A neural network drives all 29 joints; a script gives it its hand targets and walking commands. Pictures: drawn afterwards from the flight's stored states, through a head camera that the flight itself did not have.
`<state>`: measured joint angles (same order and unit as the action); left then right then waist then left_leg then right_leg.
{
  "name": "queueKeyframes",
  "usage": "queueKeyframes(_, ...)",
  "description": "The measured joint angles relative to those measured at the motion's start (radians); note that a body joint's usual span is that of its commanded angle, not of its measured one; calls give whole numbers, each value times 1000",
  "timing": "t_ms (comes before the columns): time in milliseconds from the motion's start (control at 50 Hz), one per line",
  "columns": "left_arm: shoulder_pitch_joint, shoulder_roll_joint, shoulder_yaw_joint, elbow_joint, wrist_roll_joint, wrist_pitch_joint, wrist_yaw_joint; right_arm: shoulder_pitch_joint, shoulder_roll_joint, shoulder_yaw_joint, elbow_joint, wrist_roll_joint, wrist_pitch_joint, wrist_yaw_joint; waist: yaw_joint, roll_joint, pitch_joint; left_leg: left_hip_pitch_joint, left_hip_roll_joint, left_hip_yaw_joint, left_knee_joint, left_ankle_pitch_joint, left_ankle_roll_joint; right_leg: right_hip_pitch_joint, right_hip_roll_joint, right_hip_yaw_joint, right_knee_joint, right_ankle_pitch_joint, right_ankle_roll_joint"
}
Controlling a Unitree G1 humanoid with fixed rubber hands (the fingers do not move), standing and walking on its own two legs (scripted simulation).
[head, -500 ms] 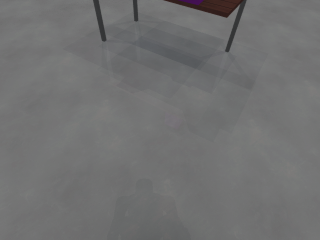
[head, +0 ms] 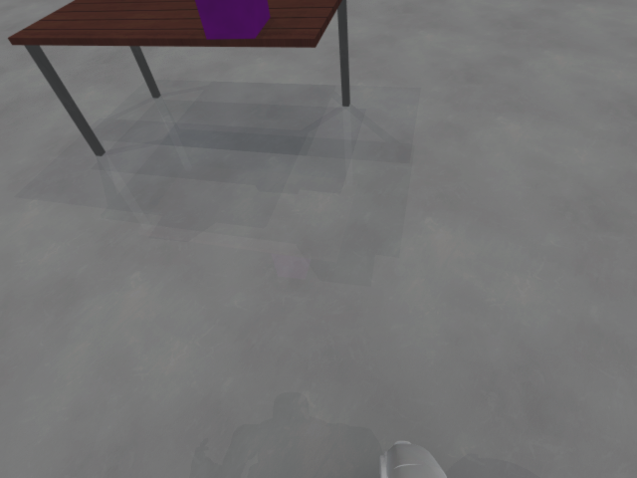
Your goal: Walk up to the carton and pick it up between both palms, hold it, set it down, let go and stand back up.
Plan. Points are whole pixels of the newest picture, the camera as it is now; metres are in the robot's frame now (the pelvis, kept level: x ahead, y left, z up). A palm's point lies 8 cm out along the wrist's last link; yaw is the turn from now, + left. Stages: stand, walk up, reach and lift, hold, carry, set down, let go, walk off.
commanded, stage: walk up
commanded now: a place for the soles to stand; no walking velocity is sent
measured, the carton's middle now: out of the picture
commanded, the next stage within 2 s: none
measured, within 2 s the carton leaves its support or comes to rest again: neither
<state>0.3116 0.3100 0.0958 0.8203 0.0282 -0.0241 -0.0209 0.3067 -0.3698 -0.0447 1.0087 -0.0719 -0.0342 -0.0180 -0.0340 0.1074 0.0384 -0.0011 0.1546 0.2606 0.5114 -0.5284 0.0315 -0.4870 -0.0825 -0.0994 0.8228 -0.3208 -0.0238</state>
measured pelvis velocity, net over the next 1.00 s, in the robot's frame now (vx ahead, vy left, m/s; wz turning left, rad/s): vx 0.53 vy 0.07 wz -0.37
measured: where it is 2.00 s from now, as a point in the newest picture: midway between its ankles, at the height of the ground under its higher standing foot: (279, 282)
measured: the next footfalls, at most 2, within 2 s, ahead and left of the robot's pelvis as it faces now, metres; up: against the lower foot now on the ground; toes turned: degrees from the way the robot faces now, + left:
right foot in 0.04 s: +0.13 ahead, -0.13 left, +0.00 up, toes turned -6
left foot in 0.52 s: +0.51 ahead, +0.16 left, +0.00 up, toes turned -3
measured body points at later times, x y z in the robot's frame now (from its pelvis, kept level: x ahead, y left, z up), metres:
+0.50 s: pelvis +0.27 +0.04 -0.02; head +0.30 +0.02 +0.43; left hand +0.31 +0.31 -0.13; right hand +0.38 -0.23 -0.13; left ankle +0.47 +0.17 -0.71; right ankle +0.10 -0.13 -0.73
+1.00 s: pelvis +0.53 +0.07 -0.02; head +0.53 +0.04 +0.43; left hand +0.74 +0.23 -0.12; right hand +0.47 -0.18 -0.17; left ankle +0.47 +0.17 -0.73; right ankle +0.59 -0.04 -0.73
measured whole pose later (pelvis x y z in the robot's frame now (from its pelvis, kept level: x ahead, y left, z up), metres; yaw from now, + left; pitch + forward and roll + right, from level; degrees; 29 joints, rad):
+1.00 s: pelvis +0.53 +0.07 -0.02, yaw -21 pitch -3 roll +0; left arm 0.27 0.13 0.02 0.69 0.04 -0.05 0.03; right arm 0.35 -0.27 -0.03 0.81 -0.06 0.00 0.04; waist -0.06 0.08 0.06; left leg -0.10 0.07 0.30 0.70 -0.55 0.03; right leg -0.43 0.00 -0.09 0.69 -0.24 -0.06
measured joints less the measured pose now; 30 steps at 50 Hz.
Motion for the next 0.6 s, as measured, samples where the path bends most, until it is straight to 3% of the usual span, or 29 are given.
queueKeyframes(40,30,19,-2,-32,-6,-16,16,7,2,0,-4,-15,16,10,20,-11,-31,-48,16,-31,185,-113,36,76,11,17,-81,-19,-4)
queueKeyframes(60,41,20,-1,-33,-5,-21,31,1,2,3,-12,-19,26,20,44,-8,-35,-110,14,-85,348,-146,40,65,33,31,-53,-19,-8)
queueKeyframes(100,71,-29,-16,-16,-10,-7,55,-36,-3,9,-44,-13,46,44,62,36,-18,-241,-23,-217,623,-103,25,57,79,16,40,-62,-13)
queueKeyframes(160,128,-103,-55,15,-11,-3,67,-91,25,16,-127,-2,45,65,68,61,18,-416,-75,-251,781,-35,-12,138,107,9,-7,-76,-20)
queueKeyframes(240,196,-135,-78,66,9,-34,64,-145,81,28,-206,15,31,78,89,-3,32,-579,-92,-229,692,39,-56,266,93,75,-153,-71,-25)
queueKeyframes(320,219,-129,-78,77,12,-64,60,-179,96,28,-248,14,24,89,77,-55,40,-693,-47,-281,554,281,-70,366,67,136,-289,-32,-6)
queueKeyframes(400,202,-113,-56,49,8,-83,55,-190,89,17,-252,11,29,95,56,-51,36,-724,-12,-298,404,482,-67,440,50,165,-356,-66,27)
queueKeyframes(480,162,-92,-36,13,20,-88,53,-180,86,14,-246,17,27,101,45,-27,24,-644,-8,-251,199,528,-60,512,34,171,-390,-131,81)
queueKeyframes(520,148,-75,-30,-2,32,-82,52,-170,87,15,-248,19,19,98,44,-26,12,-568,-20,-219,117,490,-51,522,22,182,-345,-197,93)
queueKeyframes(560,95,-37,-17,-5,39,-67,47,-169,120,15,-239,16,4,85,24,-99,36,-570,-75,-175,195,379,-32,454,-33,210,-126,-268,50)
queueKeyframes(600,57,-28,-11,-37,26,-55,44,-147,135,25,-240,18,-1,68,31,-124,55,-562,-76,-143,261,308,-13,320,14,276,182,-269,13)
